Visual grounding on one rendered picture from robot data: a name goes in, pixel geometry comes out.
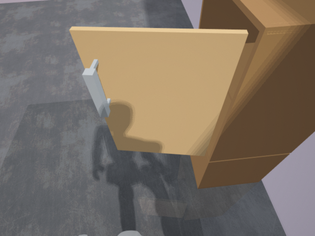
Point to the cupboard door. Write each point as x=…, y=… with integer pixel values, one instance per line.
x=167, y=86

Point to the handle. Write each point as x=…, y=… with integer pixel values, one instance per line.
x=96, y=91

